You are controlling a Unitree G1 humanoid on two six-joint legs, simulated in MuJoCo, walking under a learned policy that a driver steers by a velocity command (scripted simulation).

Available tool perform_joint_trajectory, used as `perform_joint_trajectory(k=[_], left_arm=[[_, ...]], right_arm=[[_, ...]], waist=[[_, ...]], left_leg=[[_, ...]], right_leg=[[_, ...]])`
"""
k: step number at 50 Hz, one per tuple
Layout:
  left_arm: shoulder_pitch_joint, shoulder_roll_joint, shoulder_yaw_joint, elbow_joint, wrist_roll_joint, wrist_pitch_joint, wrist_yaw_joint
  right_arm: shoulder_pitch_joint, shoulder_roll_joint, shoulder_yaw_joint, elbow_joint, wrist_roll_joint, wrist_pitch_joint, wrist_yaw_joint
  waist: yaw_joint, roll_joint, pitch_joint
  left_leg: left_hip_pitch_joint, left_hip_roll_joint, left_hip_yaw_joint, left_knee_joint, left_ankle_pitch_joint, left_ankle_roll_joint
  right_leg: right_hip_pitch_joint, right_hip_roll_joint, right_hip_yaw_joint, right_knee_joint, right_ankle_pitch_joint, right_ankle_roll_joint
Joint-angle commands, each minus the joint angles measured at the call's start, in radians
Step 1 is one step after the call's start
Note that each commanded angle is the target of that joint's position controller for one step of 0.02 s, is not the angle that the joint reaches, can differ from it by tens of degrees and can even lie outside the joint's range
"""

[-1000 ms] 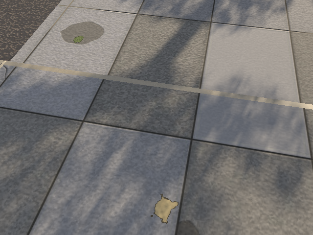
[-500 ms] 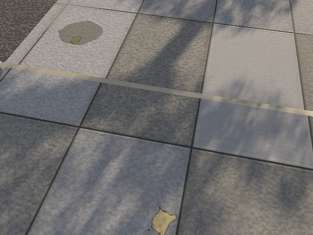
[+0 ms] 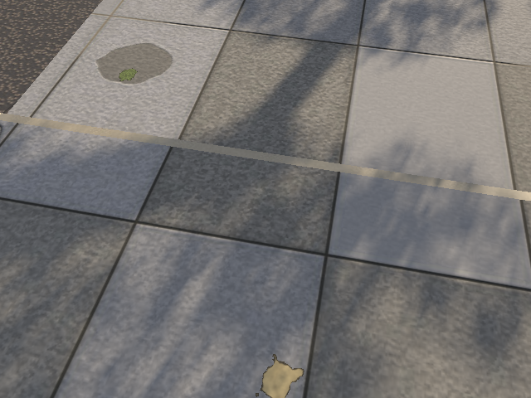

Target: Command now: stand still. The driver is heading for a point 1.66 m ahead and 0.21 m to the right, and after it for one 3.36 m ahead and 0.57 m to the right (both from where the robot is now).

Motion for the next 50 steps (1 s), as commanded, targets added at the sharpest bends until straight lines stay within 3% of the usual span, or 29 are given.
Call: perform_joint_trajectory(k=[1,15,32,33,35,36,38,41,43,44,45,46,47,48,49,50], left_arm=[[0.108,0.068,0.011,0.006,0.0,-0.005,0.003],[0.155,0.042,0.01,0.014,0.001,-0.021,0.005],[0.194,0.029,0.015,0.0,-0.001,-0.03,0.003],[0.215,0.02,0.015,0.01,-0.002,-0.029,0.003],[0.208,0.044,0.024,-0.004,-0.01,-0.026,0.009],[0.204,0.044,0.025,-0.017,-0.013,-0.03,0.011],[0.198,0.037,0.025,-0.036,-0.021,-0.052,0.008],[0.174,0.022,0.024,-0.063,-0.022,-0.085,-0.008],[0.182,0.003,0.022,-0.072,-0.023,-0.097,-0.018],[0.206,0.004,0.023,-0.068,-0.021,-0.101,-0.02],[0.257,0.013,0.027,-0.052,-0.019,-0.105,-0.02],[0.365,0.041,0.036,-0.018,-0.023,-0.109,-0.016],[0.501,0.136,0.063,0.028,-0.035,-0.113,-0.014],[0.514,0.19,0.078,0.024,-0.025,-0.118,-0.023],[0.49,0.145,0.067,0.011,-0.005,-0.12,-0.025],[0.46,0.129,0.06,-0.001,0.003,-0.119,-0.03]], right_arm=[[0.023,-0.088,-0.014,-0.022,-0.002,-0.003,-0.006],[0.038,-0.075,-0.007,-0.015,-0.005,0.003,-0.012],[0.064,-0.068,0.002,-0.018,-0.004,-0.002,-0.011],[0.083,-0.062,0.004,-0.008,-0.005,-0.001,-0.012],[0.103,-0.092,-0.009,-0.003,0.007,-0.001,-0.014],[0.1,-0.099,-0.012,-0.007,0.011,-0.008,-0.014],[0.12,-0.094,-0.015,-0.014,0.02,-0.035,-0.007],[0.178,-0.118,-0.027,-0.013,0.022,-0.065,0.006],[0.168,-0.144,-0.033,-0.028,0.021,-0.072,0.011],[0.128,-0.149,-0.033,-0.047,0.021,-0.073,0.012],[0.057,-0.146,-0.031,-0.077,0.025,-0.075,0.014],[-0.046,-0.116,-0.022,-0.118,0.032,-0.083,0.018],[-0.139,-0.057,-0.005,-0.169,0.039,-0.108,0.025],[-0.175,-0.079,-0.004,-0.195,0.03,-0.132,0.032],[-0.178,-0.108,-0.011,-0.193,0.023,-0.143,0.04],[-0.15,-0.102,-0.009,-0.191,0.027,-0.147,0.049]], waist=[[0.005,0.009,0.011],[0.002,0.007,0.048],[0.003,0.005,0.036],[0.004,0.007,0.01],[0.002,0.009,0.046],[0.007,0.022,0.08],[-0.001,0.035,0.114],[-0.016,0.068,0.082],[0.005,0.115,0.06],[0.03,0.11,0.059],[0.069,0.08,0.072],[0.127,-0.002,0.091],[0.168,-0.211,0.098],[0.169,-0.294,0.13],[0.141,-0.166,0.125],[0.112,-0.107,0.101]], left_leg=[[0.102,0.053,-0.054,-0.068,0.299,0.035],[0.047,0.05,-0.063,-0.108,0.084,0.027],[0.039,0.052,-0.066,-0.103,0.099,0.028],[0.047,0.043,-0.059,-0.108,-0.01,0.031],[-0.012,0.025,-0.053,-0.097,-0.343,0.05],[-0.052,0.043,-0.081,-0.107,-0.448,0.064],[-0.06,0.088,-0.15,-0.12,-0.481,0.092],[-0.01,0.179,-0.303,-0.178,-0.482,0.151],[-0.039,0.24,-0.411,-0.25,-0.494,0.191],[-0.096,0.238,-0.409,-0.256,-0.469,0.19],[-0.191,0.199,-0.343,-0.218,-0.413,0.167],[-0.358,0.103,-0.185,-0.079,-0.315,0.111],[-0.567,-0.015,0.031,0.233,-0.117,0.039],[-0.77,0.002,0.045,0.416,-0.208,0.038],[-0.874,0.052,-0.016,0.584,-0.25,0.046],[-0.943,0.073,-0.034,0.703,-0.214,0.053]], right_leg=[[-0.146,0.001,-0.011,-0.072,0.208,-0.01],[-0.214,-0.001,-0.013,-0.081,0.087,-0.02],[-0.232,-0.002,-0.009,-0.079,0.098,-0.026],[-0.221,0.008,-0.021,-0.077,0.016,-0.032],[-0.263,0.022,-0.024,-0.042,-0.219,-0.07],[-0.299,0.011,-0.01,-0.035,-0.302,-0.091],[-0.358,-0.017,0.024,-0.008,-0.318,-0.117],[-0.392,-0.012,0.011,0.079,-0.209,-0.129],[-0.329,0.007,-0.023,0.127,-0.115,-0.137],[-0.257,0.006,-0.02,0.102,-0.094,-0.151],[-0.156,-0.006,0.007,0.032,-0.101,-0.171],[0.0,-0.051,0.102,-0.081,-0.149,-0.202],[0.193,-0.191,0.331,-0.232,-0.112,-0.255],[0.299,-0.358,0.546,-0.252,0.124,-0.298],[0.347,-0.384,0.549,-0.209,0.275,-0.301],[0.399,-0.377,0.499,-0.193,0.382,-0.29]])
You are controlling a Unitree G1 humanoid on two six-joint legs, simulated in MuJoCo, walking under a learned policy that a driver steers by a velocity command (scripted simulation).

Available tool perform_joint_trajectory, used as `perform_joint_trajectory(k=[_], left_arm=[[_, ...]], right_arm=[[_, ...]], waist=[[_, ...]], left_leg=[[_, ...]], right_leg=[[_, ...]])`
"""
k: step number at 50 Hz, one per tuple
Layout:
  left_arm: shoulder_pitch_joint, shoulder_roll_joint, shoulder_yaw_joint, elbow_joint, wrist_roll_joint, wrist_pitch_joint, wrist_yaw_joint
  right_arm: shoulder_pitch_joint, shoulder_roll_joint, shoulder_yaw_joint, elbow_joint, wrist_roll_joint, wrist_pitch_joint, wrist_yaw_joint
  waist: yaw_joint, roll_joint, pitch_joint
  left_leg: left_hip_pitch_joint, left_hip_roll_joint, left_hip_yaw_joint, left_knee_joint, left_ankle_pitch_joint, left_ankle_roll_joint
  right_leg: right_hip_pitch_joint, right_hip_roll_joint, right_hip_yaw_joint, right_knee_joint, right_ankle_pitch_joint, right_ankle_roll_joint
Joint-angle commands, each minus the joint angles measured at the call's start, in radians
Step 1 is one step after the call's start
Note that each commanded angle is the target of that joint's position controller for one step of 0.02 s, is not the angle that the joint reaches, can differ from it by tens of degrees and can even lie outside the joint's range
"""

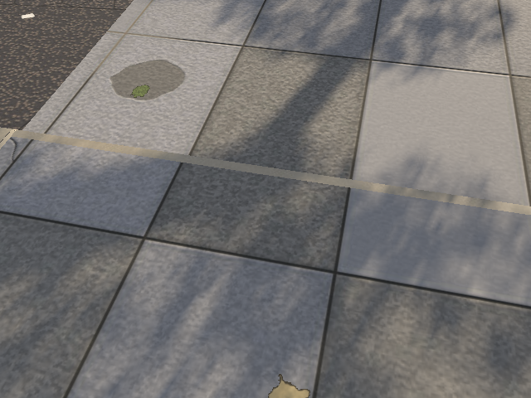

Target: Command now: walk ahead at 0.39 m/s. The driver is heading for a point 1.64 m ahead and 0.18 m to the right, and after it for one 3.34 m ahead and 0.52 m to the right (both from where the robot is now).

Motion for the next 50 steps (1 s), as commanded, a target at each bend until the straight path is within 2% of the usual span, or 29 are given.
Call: perform_joint_trajectory(k=[1,4,5,7,8,11,12,13,14,15,16,17,18,19,20,22,25,31,37,40,41,42,43,44,45,46,47,48,50], left_arm=[[0.238,0.136,0.021,0.039,0.013,0.009,-0.011],[0.1,0.071,-0.01,-0.006,0.009,0.037,-0.007],[0.051,0.078,-0.013,-0.031,0.011,0.038,-0.002],[0.059,0.155,0.002,-0.049,0.008,0.026,0.007],[0.081,0.195,0.012,-0.046,0.001,0.019,0.008],[0.095,0.213,0.024,-0.034,-0.006,0.019,0.003],[0.089,0.219,0.027,-0.033,0.003,0.027,0.002],[0.075,0.213,0.026,-0.037,0.015,0.038,0.0],[0.044,0.208,0.022,-0.06,0.024,0.039,-0.003],[0.141,0.067,-0.013,-0.085,0.033,0.027,-0.017],[0.172,0.022,-0.026,-0.062,-0.001,-0.008,-0.026],[0.049,0.12,0.001,-0.103,-0.035,-0.024,-0.029],[-0.064,0.158,0.008,-0.137,-0.041,-0.026,-0.024],[-0.113,0.167,0.016,-0.148,-0.03,-0.019,-0.013],[-0.102,0.156,0.027,-0.146,-0.019,0.0,-0.004],[-0.057,0.113,0.027,-0.138,-0.018,0.033,0.0],[-0.149,0.139,0.039,-0.179,-0.001,0.044,0.006],[-0.397,0.133,0.037,-0.252,0.004,0.026,-0.012],[-0.558,0.129,0.021,-0.308,-0.011,0.014,-0.051],[-0.519,0.165,0.029,-0.317,-0.012,0.003,-0.063],[-0.44,0.192,0.043,-0.3,-0.011,0.0,-0.063],[-0.269,0.241,0.07,-0.247,-0.009,-0.001,-0.057],[-0.066,0.332,0.095,-0.207,0.004,0.0,-0.047],[-0.007,0.399,0.106,-0.181,0.015,0.003,-0.055],[-0.02,0.295,0.078,-0.191,0.011,-0.001,-0.057],[-0.112,0.25,0.063,-0.208,0.007,-0.003,-0.054],[-0.202,0.227,0.052,-0.228,0.009,-0.001,-0.054],[-0.255,0.203,0.045,-0.235,0.015,0.0,-0.057],[-0.271,0.169,0.035,-0.222,0.022,-0.004,-0.062]], right_arm=[[-0.236,-0.059,0.0,-0.158,0.002,-0.055,0.023],[-0.276,-0.027,0.015,-0.201,-0.006,-0.041,0.036],[-0.313,-0.01,0.026,-0.219,-0.013,-0.037,0.043],[-0.371,0.0,0.035,-0.247,-0.02,-0.028,0.05],[-0.384,-0.026,0.028,-0.258,-0.015,-0.022,0.047],[-0.38,-0.11,0.003,-0.284,-0.004,-0.019,0.039],[-0.308,-0.139,-0.013,-0.269,-0.004,-0.018,0.036],[-0.146,-0.178,-0.037,-0.221,0.002,-0.015,0.031],[0.033,-0.221,-0.057,-0.169,0.004,-0.007,0.024],[0.187,-0.336,-0.081,-0.137,-0.035,-0.001,0.017],[0.196,-0.287,-0.061,-0.118,-0.049,-0.002,0.027],[0.077,-0.217,-0.041,-0.126,-0.035,-0.008,0.033],[-0.026,-0.163,-0.026,-0.145,-0.026,-0.013,0.035],[-0.105,-0.134,-0.015,-0.155,-0.033,-0.02,0.042],[-0.145,-0.113,-0.008,-0.153,-0.045,-0.026,0.046],[-0.135,-0.099,-0.005,-0.128,-0.049,-0.028,0.046],[-0.079,-0.137,-0.009,-0.098,-0.045,-0.033,0.028],[0.046,-0.177,-0.015,-0.081,-0.036,-0.014,-0.005],[0.145,-0.199,-0.023,-0.051,-0.022,0.009,-0.01],[0.132,-0.216,-0.033,-0.052,-0.018,0.023,-0.011],[0.107,-0.22,-0.034,-0.058,-0.02,0.027,-0.011],[0.095,-0.197,-0.025,-0.064,-0.027,0.032,-0.01],[0.101,-0.155,-0.006,-0.094,-0.046,0.03,-0.008],[0.222,-0.012,0.033,-0.099,-0.036,0.004,0.001],[0.168,-0.126,0.009,-0.09,-0.01,-0.022,0.005],[0.07,-0.182,-0.006,-0.122,0.009,-0.036,0.008],[0.015,-0.181,-0.007,-0.134,0.002,-0.038,0.002],[-0.014,-0.171,-0.013,-0.138,-0.015,-0.032,-0.003],[0.025,-0.133,-0.017,-0.128,-0.018,-0.001,-0.004]], waist=[[0.053,-0.101,0.169],[0.002,-0.085,0.195],[-0.003,-0.083,0.206],[0.012,-0.11,0.185],[0.009,-0.132,0.184],[-0.033,-0.172,0.154],[-0.078,-0.196,0.092],[-0.156,-0.202,-0.007],[-0.234,-0.188,-0.104],[-0.189,0.114,-0.308],[-0.173,0.259,-0.448],[-0.141,0.196,-0.235],[-0.113,0.091,-0.103],[-0.072,0.0,-0.038],[-0.027,0.013,-0.011],[0.012,0.064,0.023],[0.015,0.051,0.087],[-0.057,0.022,0.101],[-0.112,0.032,0.137],[-0.072,0.059,0.112],[-0.022,0.069,0.065],[0.056,0.054,-0.039],[0.119,-0.06,-0.208],[0.049,-0.342,-0.329],[0.078,-0.245,-0.321],[0.064,-0.191,-0.186],[0.033,-0.096,-0.119],[0.005,-0.061,-0.063],[-0.043,-0.084,-0.033]], left_leg=[[-0.755,0.079,-0.037,0.345,-0.021,0.016],[-0.58,0.116,0.002,0.181,0.143,-0.006],[-0.429,0.102,0.029,0.043,0.256,-0.019],[-0.123,0.048,0.078,-0.176,0.435,-0.031],[-0.072,0.03,0.082,-0.215,0.441,-0.028],[-0.029,-0.007,0.079,-0.346,0.389,0.018],[0.057,-0.032,0.09,-0.352,0.366,0.037],[0.239,-0.058,0.101,-0.36,0.363,0.063],[0.521,0.017,0.018,-0.342,0.382,0.093],[0.905,0.321,-0.447,-0.394,0.236,0.238],[0.921,0.441,-0.856,-0.648,0.115,0.309],[0.75,0.392,-0.735,-0.687,0.083,0.242],[0.552,0.361,-0.546,-0.692,0.142,0.201],[0.378,0.319,-0.421,-0.718,0.226,0.171],[0.26,0.267,-0.319,-0.747,0.257,0.148],[0.156,0.226,-0.233,-0.808,0.239,0.153],[0.133,0.22,-0.178,-0.863,0.265,0.177],[0.289,0.214,-0.121,-0.862,0.347,0.145],[0.447,0.255,-0.094,-0.789,0.352,0.124],[0.505,0.285,-0.105,-0.702,0.471,0.102],[0.503,0.266,-0.082,-0.605,0.648,0.085],[0.456,0.208,-0.034,-0.4,0.789,0.058],[0.242,0.144,0.024,-0.057,0.585,0.017],[-0.161,-0.054,0.0,0.277,-0.056,-0.041],[-0.27,-0.009,-0.147,0.405,-0.118,-0.02],[-0.33,0.045,-0.129,0.421,-0.035,-0.002],[-0.29,0.099,-0.102,0.38,0.058,-0.001],[-0.245,0.131,-0.094,0.313,0.116,-0.005],[-0.153,0.161,-0.095,0.237,0.171,-0.01]], right_leg=[[0.436,-0.392,0.444,-0.236,0.482,-0.233],[0.209,-0.271,0.21,-0.349,0.479,-0.145],[0.068,-0.214,0.138,-0.377,0.448,-0.126],[-0.106,-0.172,0.068,-0.449,0.421,-0.122],[-0.089,-0.192,0.075,-0.462,0.441,-0.13],[0.109,-0.238,0.064,-0.328,0.808,-0.103],[0.154,-0.245,0.049,-0.208,1.004,-0.085],[0.145,-0.223,0.021,-0.017,1.147,-0.064],[-0.036,-0.192,0.013,0.225,1.045,-0.035],[-0.393,-0.028,0.003,0.682,0.423,0.019],[-0.508,0.06,0.171,0.926,-0.094,0.007],[-0.614,-0.011,0.157,0.998,-0.056,-0.016],[-0.617,-0.072,0.109,0.967,0.035,-0.035],[-0.558,-0.122,0.086,0.911,0.116,-0.041],[-0.485,-0.159,0.087,0.851,0.163,-0.048],[-0.424,-0.177,0.078,0.789,0.176,-0.052],[-0.519,-0.195,0.06,0.671,0.264,-0.022],[-0.632,-0.171,0.025,0.291,0.529,0.013],[-0.603,-0.123,-0.007,0.077,0.471,0.006],[-0.502,-0.091,-0.026,0.021,0.352,-0.035],[-0.384,-0.058,-0.053,0.002,0.334,-0.056],[-0.161,-0.027,-0.073,-0.001,0.342,-0.087],[0.17,-0.214,0.139,0.023,0.367,-0.159],[0.488,-0.423,0.64,-0.123,0.164,-0.311],[0.478,-0.415,0.718,-0.188,0.105,-0.285],[0.358,-0.385,0.556,-0.188,0.181,-0.237],[0.212,-0.349,0.427,-0.208,0.298,-0.216],[0.089,-0.311,0.341,-0.241,0.373,-0.205],[-0.019,-0.264,0.244,-0.303,0.414,-0.199]])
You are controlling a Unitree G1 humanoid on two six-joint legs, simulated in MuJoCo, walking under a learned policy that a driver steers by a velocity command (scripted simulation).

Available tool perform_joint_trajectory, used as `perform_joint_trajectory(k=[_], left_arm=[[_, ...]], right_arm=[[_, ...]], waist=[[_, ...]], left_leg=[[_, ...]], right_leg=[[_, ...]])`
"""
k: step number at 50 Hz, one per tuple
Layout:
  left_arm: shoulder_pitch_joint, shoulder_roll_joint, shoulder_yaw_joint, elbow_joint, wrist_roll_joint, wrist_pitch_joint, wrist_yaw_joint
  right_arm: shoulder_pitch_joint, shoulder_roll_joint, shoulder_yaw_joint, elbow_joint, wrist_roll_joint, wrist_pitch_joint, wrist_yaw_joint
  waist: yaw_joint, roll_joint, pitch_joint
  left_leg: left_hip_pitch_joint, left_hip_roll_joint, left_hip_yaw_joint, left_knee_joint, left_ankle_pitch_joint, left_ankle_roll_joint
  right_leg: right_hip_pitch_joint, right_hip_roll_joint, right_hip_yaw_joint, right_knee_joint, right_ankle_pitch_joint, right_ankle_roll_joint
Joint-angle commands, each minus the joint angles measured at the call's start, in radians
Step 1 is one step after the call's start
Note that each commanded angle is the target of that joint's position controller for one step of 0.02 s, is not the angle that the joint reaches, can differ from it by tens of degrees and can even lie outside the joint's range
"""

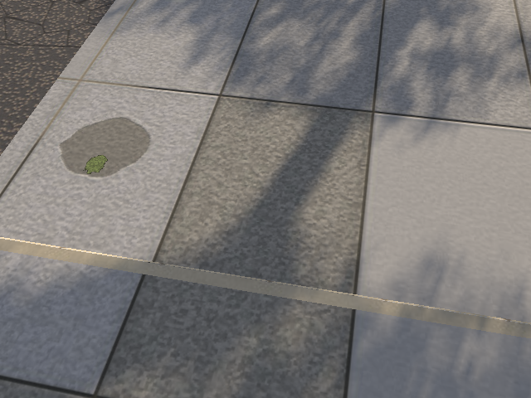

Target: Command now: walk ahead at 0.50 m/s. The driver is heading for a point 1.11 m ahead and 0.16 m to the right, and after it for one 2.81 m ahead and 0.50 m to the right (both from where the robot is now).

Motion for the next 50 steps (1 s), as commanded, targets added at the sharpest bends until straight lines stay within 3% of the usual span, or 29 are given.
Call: perform_joint_trajectory(k=[1,4,6,10,14,16,18,19,20,21,22,23,24,25,26,27,28,29,33,36,40,43,45,47,48,49,50], left_arm=[[0.036,0.096,0.018,-0.027,0.003,-0.017,-0.001],[0.081,0.132,0.028,-0.001,0.002,-0.016,0.016],[0.111,0.133,0.028,0.012,0.0,-0.007,0.027],[0.16,0.144,0.028,0.035,-0.008,0.001,0.038],[0.221,0.151,0.033,0.072,-0.015,0.014,0.041],[0.226,0.158,0.038,0.085,-0.019,0.022,0.046],[0.207,0.171,0.045,0.087,-0.022,0.031,0.05],[0.187,0.18,0.047,0.083,-0.022,0.035,0.051],[0.162,0.181,0.047,0.078,-0.022,0.041,0.051],[0.153,0.156,0.036,0.071,-0.017,0.044,0.051],[0.176,0.119,0.018,0.046,0.005,0.042,0.051],[0.299,-0.016,-0.016,0.053,-0.01,0.017,0.038],[0.22,0.099,0.007,0.055,-0.036,-0.004,0.035],[0.126,0.143,0.019,0.024,-0.051,-0.016,0.034],[0.08,0.142,0.02,0.015,-0.045,-0.016,0.042],[0.06,0.135,0.029,0.013,-0.029,-0.008,0.049],[0.084,0.118,0.031,0.016,-0.025,0.006,0.049],[0.103,0.096,0.03,0.02,-0.025,0.018,0.05],[0.01,0.089,0.035,-0.014,-0.013,0.039,0.056],[-0.082,0.077,0.034,-0.041,-0.009,0.035,0.049],[-0.22,0.055,0.021,-0.081,-0.015,0.024,0.032],[-0.29,0.056,0.014,-0.105,-0.022,0.017,0.014],[-0.31,0.067,0.013,-0.122,-0.025,0.009,-0.002],[-0.29,0.09,0.019,-0.126,-0.027,0.002,-0.012],[-0.24,0.113,0.028,-0.115,-0.026,0.0,-0.012],[-0.127,0.143,0.045,-0.081,-0.023,-0.002,-0.01],[0.05,0.198,0.07,-0.027,-0.017,-0.003,-0.003]], right_arm=[[0.048,-0.048,-0.021,-0.042,-0.004,0.012,-0.005],[-0.035,-0.047,-0.026,-0.071,-0.014,0.025,-0.009],[-0.107,-0.043,-0.029,-0.093,-0.019,0.024,-0.007],[-0.239,-0.023,-0.023,-0.125,-0.015,0.015,0.003],[-0.344,-0.022,-0.016,-0.16,-0.007,0.008,0.02],[-0.371,-0.029,-0.016,-0.179,-0.004,0.001,0.032],[-0.348,-0.048,-0.022,-0.182,-0.003,-0.005,0.041],[-0.299,-0.068,-0.031,-0.172,-0.003,-0.008,0.042],[-0.196,-0.095,-0.049,-0.142,-0.005,-0.009,0.039],[-0.017,-0.146,-0.075,-0.085,-0.007,-0.008,0.032],[0.161,-0.231,-0.096,-0.053,-0.019,-0.004,0.02],[0.184,-0.257,-0.095,-0.038,-0.025,-0.003,0.031],[0.144,-0.164,-0.07,-0.047,-0.013,-0.007,0.034],[0.059,-0.12,-0.057,-0.065,-0.01,-0.01,0.031],[-0.027,-0.098,-0.048,-0.085,-0.016,-0.011,0.033],[-0.072,-0.071,-0.041,-0.09,-0.026,-0.012,0.035],[-0.081,-0.052,-0.034,-0.085,-0.037,-0.015,0.037],[-0.072,-0.048,-0.033,-0.076,-0.037,-0.016,0.037],[-0.002,-0.101,-0.044,-0.043,-0.03,-0.019,0.013],[0.046,-0.101,-0.041,-0.029,-0.026,-0.008,-0.002],[0.103,-0.108,-0.039,-0.009,-0.017,-0.002,-0.008],[0.156,-0.112,-0.042,0.015,-0.015,0.009,-0.008],[0.166,-0.118,-0.048,0.027,-0.014,0.017,-0.011],[0.145,-0.129,-0.055,0.025,-0.011,0.024,-0.014],[0.122,-0.141,-0.059,0.019,-0.01,0.027,-0.015],[0.093,-0.143,-0.059,0.011,-0.009,0.031,-0.014],[0.083,-0.117,-0.048,0.0,-0.013,0.033,-0.014]], waist=[[-0.021,-0.093,-0.077],[-0.017,-0.073,-0.021],[-0.001,-0.076,-0.002],[0.039,-0.089,0.031],[0.072,-0.092,0.069],[0.068,-0.096,0.078],[0.042,-0.109,0.058],[0.011,-0.123,0.026],[-0.048,-0.127,-0.037],[-0.122,-0.104,-0.145],[-0.16,0.059,-0.299],[-0.079,0.303,-0.406],[-0.109,0.179,-0.331],[-0.094,0.124,-0.202],[-0.057,0.026,-0.136],[-0.029,0.012,-0.085],[0.001,0.038,-0.079],[0.012,0.049,-0.073],[0.005,0.017,-0.008],[-0.017,0.019,0.008],[-0.061,0.021,0.04],[-0.086,0.024,0.06],[-0.078,0.035,0.067],[-0.047,0.046,0.053],[-0.015,0.064,0.019],[0.049,0.069,-0.048],[0.122,0.037,-0.157]], left_leg=[[-0.152,0.093,-0.046,-0.041,0.083,-0.001],[-0.242,0.1,-0.039,-0.168,0.19,-0.027],[-0.286,0.096,-0.033,-0.278,0.288,-0.04],[-0.25,0.06,0.005,-0.499,0.444,-0.041],[-0.262,0.037,0.019,-0.61,0.423,-0.03],[-0.267,0.033,0.015,-0.646,0.369,-0.01],[-0.2,0.015,0.028,-0.673,0.296,0.013],[-0.111,-0.011,0.05,-0.681,0.266,0.027],[0.042,-0.05,0.085,-0.696,0.261,0.047],[0.294,-0.05,0.079,-0.682,0.281,0.078],[0.601,0.17,-0.193,-0.678,0.275,0.147],[0.859,0.345,-0.674,-0.843,0.069,0.295],[0.803,0.31,-0.669,-0.896,-0.025,0.247],[0.669,0.282,-0.514,-0.907,0.021,0.201],[0.517,0.248,-0.4,-0.931,0.123,0.177],[0.397,0.211,-0.318,-0.961,0.194,0.167],[0.332,0.186,-0.265,-0.99,0.225,0.159],[0.301,0.171,-0.234,-1.017,0.24,0.163],[0.289,0.167,-0.153,-1.075,0.338,0.179],[0.333,0.145,-0.097,-1.08,0.379,0.153],[0.359,0.118,-0.034,-1.086,0.373,0.125],[0.444,0.147,-0.029,-1.049,0.383,0.132],[0.513,0.187,-0.037,-1.001,0.436,0.131],[0.551,0.208,-0.042,-0.943,0.542,0.114],[0.552,0.203,-0.035,-0.886,0.683,0.102],[0.53,0.174,-0.009,-0.757,0.83,0.086],[0.421,0.116,0.029,-0.54,0.805,0.057]], right_leg=[[0.192,-0.264,0.295,-0.279,0.164,-0.17],[0.192,-0.26,0.234,-0.321,0.213,-0.179],[0.214,-0.25,0.203,-0.334,0.207,-0.168],[0.23,-0.221,0.135,-0.348,0.17,-0.137],[0.331,-0.256,0.127,-0.318,0.16,-0.134],[0.39,-0.286,0.134,-0.282,0.188,-0.127],[0.423,-0.303,0.135,-0.232,0.274,-0.111],[0.425,-0.298,0.127,-0.179,0.409,-0.1],[0.407,-0.268,0.097,-0.059,0.575,-0.081],[0.313,-0.209,0.056,0.153,0.598,-0.049],[0.078,-0.131,0.01,0.508,0.241,-0.009],[-0.283,0.045,0.106,0.795,-0.425,0.036],[-0.393,-0.012,0.212,0.902,-0.426,0.014],[-0.443,-0.063,0.183,0.899,-0.33,-0.004],[-0.394,-0.12,0.157,0.848,-0.227,-0.004],[-0.348,-0.151,0.15,0.789,-0.169,0.0],[-0.286,-0.176,0.156,0.756,-0.13,0.0],[-0.259,-0.182,0.152,0.728,-0.115,0.003],[-0.36,-0.197,0.137,0.566,0.013,0.04],[-0.407,-0.186,0.124,0.404,0.164,0.054],[-0.355,-0.142,0.081,0.188,0.291,0.051],[-0.358,-0.119,0.067,0.122,0.266,0.045],[-0.375,-0.118,0.08,0.107,0.212,0.022],[-0.318,-0.1,0.069,0.074,0.121,-0.007],[-0.224,-0.072,0.047,0.066,0.084,-0.023],[-0.06,-0.035,0.014,0.049,0.085,-0.046],[0.199,-0.056,0.04,0.061,0.125,-0.086]])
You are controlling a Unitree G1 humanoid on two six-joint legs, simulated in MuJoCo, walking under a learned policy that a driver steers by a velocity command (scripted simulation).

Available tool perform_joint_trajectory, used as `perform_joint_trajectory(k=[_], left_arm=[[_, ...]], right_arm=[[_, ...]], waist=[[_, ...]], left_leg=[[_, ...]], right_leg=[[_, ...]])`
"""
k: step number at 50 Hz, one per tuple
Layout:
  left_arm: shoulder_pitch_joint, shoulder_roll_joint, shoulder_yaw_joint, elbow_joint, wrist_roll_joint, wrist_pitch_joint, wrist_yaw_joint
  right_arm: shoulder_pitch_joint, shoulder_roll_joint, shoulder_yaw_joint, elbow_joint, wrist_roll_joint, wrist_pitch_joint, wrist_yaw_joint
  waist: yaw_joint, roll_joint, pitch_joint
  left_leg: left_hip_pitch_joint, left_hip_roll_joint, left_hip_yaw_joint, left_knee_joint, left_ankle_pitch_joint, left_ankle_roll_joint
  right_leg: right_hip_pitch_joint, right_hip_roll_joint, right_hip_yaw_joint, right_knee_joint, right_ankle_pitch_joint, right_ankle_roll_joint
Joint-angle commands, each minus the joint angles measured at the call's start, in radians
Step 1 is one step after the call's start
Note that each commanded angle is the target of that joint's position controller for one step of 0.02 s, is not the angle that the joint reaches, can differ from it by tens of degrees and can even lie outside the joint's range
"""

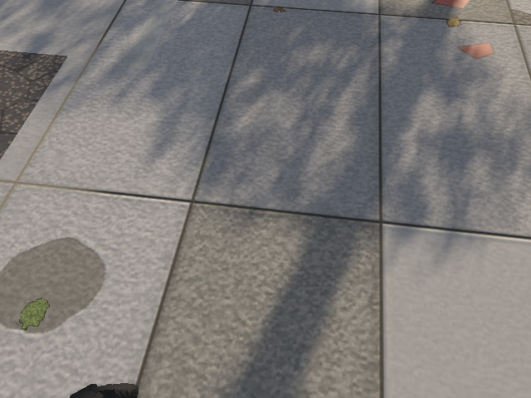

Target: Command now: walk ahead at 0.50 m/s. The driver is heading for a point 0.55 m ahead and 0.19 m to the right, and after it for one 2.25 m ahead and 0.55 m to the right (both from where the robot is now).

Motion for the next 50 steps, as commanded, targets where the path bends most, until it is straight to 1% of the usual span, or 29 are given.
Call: perform_joint_trajectory(k=[1,2,3,4,5,6,7,9,12,15,17,19,22,25,26,27,28,29,30,31,32,33,34,36,37,40,44,47,50], left_arm=[[0.412,0.304,0.096,0.052,0.024,-0.012,0.013],[0.454,0.263,0.082,0.068,0.01,-0.005,0.012],[0.396,0.193,0.056,0.061,0.002,-0.005,0.012],[0.302,0.158,0.045,0.036,0.006,-0.004,0.015],[0.227,0.13,0.034,0.026,0.014,-0.005,0.011],[0.187,0.107,0.028,0.022,0.022,-0.01,0.009],[0.172,0.098,0.025,0.026,0.025,-0.013,0.006],[0.191,0.118,0.029,0.042,0.02,-0.018,0.01],[0.239,0.165,0.043,0.064,0.019,-0.016,0.031],[0.279,0.158,0.041,0.086,0.011,-0.016,0.044],[0.309,0.16,0.04,0.103,0.003,-0.012,0.049],[0.354,0.163,0.043,0.124,-0.001,-0.006,0.05],[0.388,0.175,0.05,0.143,-0.011,0.005,0.057],[0.387,0.192,0.06,0.139,-0.006,0.021,0.065],[0.379,0.197,0.062,0.135,-0.007,0.028,0.065],[0.366,0.184,0.057,0.13,-0.004,0.034,0.062],[0.355,0.142,0.042,0.114,0.002,0.032,0.056],[0.399,0.055,0.015,0.097,0.031,0.027,0.049],[0.537,0.012,0.003,0.1,-0.017,0.002,0.048],[0.451,0.105,0.021,0.093,-0.046,-0.008,0.058],[0.329,0.156,0.031,0.063,-0.044,-0.008,0.064],[0.297,0.158,0.041,0.063,-0.039,0.002,0.072],[0.297,0.141,0.048,0.062,-0.022,0.012,0.075],[0.319,0.094,0.048,0.056,-0.017,0.036,0.062],[0.307,0.076,0.046,0.047,-0.017,0.044,0.06],[0.249,0.065,0.045,0.009,-0.007,0.054,0.052],[0.124,0.052,0.034,-0.042,-0.004,0.053,0.03],[0.012,0.038,0.024,-0.099,0.01,0.053,0.007],[0.032,0.074,0.037,-0.133,0.012,0.058,-0.014]], right_arm=[[0.053,-0.05,0.007,-0.077,-0.01,-0.017,0.005],[0.078,-0.012,0.023,-0.062,-0.001,-0.042,0.014],[-0.021,-0.117,-0.005,-0.088,0.027,-0.062,0.018],[-0.114,-0.142,-0.009,-0.119,0.04,-0.069,0.016],[-0.15,-0.132,-0.012,-0.122,0.026,-0.064,0.01],[-0.14,-0.12,-0.02,-0.12,0.012,-0.051,0.004],[-0.117,-0.095,-0.019,-0.115,0.009,-0.035,0.002],[-0.108,-0.063,-0.018,-0.114,0.009,-0.015,-0.003],[-0.218,-0.07,-0.021,-0.154,-0.006,-0.012,-0.004],[-0.295,-0.071,-0.025,-0.17,-0.005,-0.026,0.01],[-0.368,-0.054,-0.016,-0.188,-0.004,-0.033,0.018],[-0.443,-0.046,-0.008,-0.209,0.001,-0.034,0.027],[-0.503,-0.071,-0.008,-0.244,0.005,-0.041,0.043],[-0.48,-0.103,-0.012,-0.242,0.01,-0.052,0.051],[-0.435,-0.113,-0.016,-0.229,0.012,-0.056,0.05],[-0.324,-0.138,-0.032,-0.192,0.01,-0.062,0.047],[-0.146,-0.186,-0.053,-0.142,-0.004,-0.068,0.042],[-0.011,-0.251,-0.064,-0.119,-0.012,-0.06,0.032],[0.045,-0.293,-0.07,-0.092,-0.016,-0.051,0.036],[0.023,-0.227,-0.061,-0.097,-0.007,-0.046,0.035],[-0.059,-0.158,-0.042,-0.122,-0.01,-0.052,0.033],[-0.174,-0.12,-0.024,-0.148,-0.025,-0.056,0.035],[-0.225,-0.094,-0.018,-0.149,-0.03,-0.059,0.034],[-0.234,-0.076,-0.017,-0.132,-0.031,-0.063,0.027],[-0.221,-0.09,-0.022,-0.123,-0.031,-0.064,0.021],[-0.188,-0.119,-0.032,-0.107,-0.031,-0.062,-0.001],[-0.171,-0.135,-0.034,-0.106,-0.026,-0.049,-0.016],[-0.145,-0.152,-0.035,-0.102,-0.017,-0.028,-0.031],[-0.14,-0.193,-0.044,-0.112,0.0,0.0,-0.042]], waist=[[0.179,-0.099,-0.325],[0.176,-0.257,-0.436],[0.185,-0.193,-0.32],[0.165,-0.125,-0.199],[0.129,-0.035,-0.111],[0.089,-0.038,-0.081],[0.063,-0.045,-0.063],[0.044,-0.045,-0.035],[0.06,-0.024,0.001],[0.078,-0.028,0.009],[0.102,-0.03,0.03],[0.134,-0.029,0.051],[0.14,-0.03,0.077],[0.115,-0.033,0.062],[0.089,-0.035,0.043],[0.032,-0.012,-0.02],[-0.037,0.024,-0.149],[-0.047,0.22,-0.303],[-0.002,0.409,-0.402],[-0.032,0.246,-0.321],[-0.042,0.157,-0.187],[0.004,0.082,-0.113],[0.038,0.122,-0.069],[0.075,0.149,-0.038],[0.078,0.132,-0.029],[0.075,0.082,-0.004],[0.044,0.068,0.035],[0.02,0.058,0.075],[0.05,0.103,0.018]], left_leg=[[-0.496,0.072,0.001,0.718,0.56,0.049],[-0.718,-0.052,-0.092,0.951,-0.104,0.03],[-0.823,0.014,-0.169,1.031,-0.094,0.058],[-0.842,0.067,-0.139,1.017,-0.008,0.071],[-0.805,0.11,-0.118,0.952,0.068,0.068],[-0.733,0.147,-0.127,0.875,0.118,0.065],[-0.676,0.161,-0.129,0.832,0.141,0.063],[-0.656,0.17,-0.116,0.748,0.173,0.05],[-0.732,0.172,-0.108,0.56,0.326,0.021],[-0.733,0.154,-0.102,0.394,0.556,0.018],[-0.703,0.13,-0.079,0.271,0.646,0.018],[-0.681,0.114,-0.073,0.206,0.645,0.014],[-0.713,0.113,-0.116,0.125,0.581,0.022],[-0.64,0.102,-0.123,0.101,0.471,0.032],[-0.566,0.09,-0.108,0.089,0.429,0.04],[-0.405,0.069,-0.08,0.06,0.424,0.059],[-0.12,0.114,-0.105,0.132,0.45,0.09],[0.156,0.31,-0.293,0.205,0.551,0.111],[0.383,0.481,-0.692,0.103,0.447,0.284],[0.303,0.457,-0.698,0.017,0.25,0.27],[0.158,0.41,-0.555,-0.012,0.24,0.217],[-0.011,0.357,-0.425,-0.052,0.317,0.183],[-0.11,0.332,-0.351,-0.072,0.404,0.172],[-0.201,0.283,-0.208,-0.115,0.519,0.142],[-0.209,0.28,-0.167,-0.133,0.567,0.149],[-0.186,0.287,-0.081,-0.164,0.651,0.163],[-0.171,0.255,0.049,-0.195,0.62,0.13],[-0.147,0.25,0.132,-0.13,0.831,0.106],[-0.059,0.27,0.158,0.016,1.106,0.088]], right_leg=[[0.809,-0.257,0.372,0.012,-0.043,-0.219],[0.947,-0.374,0.748,-0.168,-0.204,-0.297],[0.863,-0.336,0.666,-0.202,-0.253,-0.239],[0.713,-0.304,0.522,-0.218,-0.188,-0.202],[0.549,-0.267,0.41,-0.252,-0.089,-0.183],[0.438,-0.235,0.34,-0.28,-0.034,-0.165],[0.37,-0.211,0.298,-0.313,-0.032,-0.157],[0.311,-0.199,0.249,-0.364,-0.014,-0.167],[0.33,-0.191,0.192,-0.404,0.034,-0.169],[0.361,-0.151,0.116,-0.386,0.066,-0.134],[0.358,-0.132,0.078,-0.373,0.035,-0.116],[0.374,-0.148,0.095,-0.357,-0.008,-0.118],[0.456,-0.192,0.151,-0.271,-0.052,-0.116],[0.479,-0.217,0.209,-0.166,-0.035,-0.094],[0.47,-0.21,0.216,-0.11,0.006,-0.083],[0.441,-0.163,0.193,0.022,0.08,-0.062],[0.304,-0.094,0.158,0.24,0.033,-0.032],[0.092,-0.004,0.074,0.566,-0.442,0.011],[-0.214,0.095,0.121,0.815,-0.618,0.051],[-0.323,0.026,0.169,0.879,-0.539,0.053],[-0.34,-0.018,0.153,0.873,-0.448,0.042],[-0.267,-0.06,0.146,0.806,-0.341,0.041],[-0.224,-0.086,0.163,0.751,-0.27,0.041],[-0.148,-0.112,0.16,0.68,-0.211,0.037],[-0.156,-0.111,0.146,0.658,-0.191,0.04],[-0.219,-0.105,0.153,0.536,-0.085,0.053],[-0.2,-0.082,0.088,0.307,0.095,0.044],[-0.154,-0.044,-0.004,0.18,0.123,0.035],[-0.064,0.02,-0.061,0.139,0.004,0.004]])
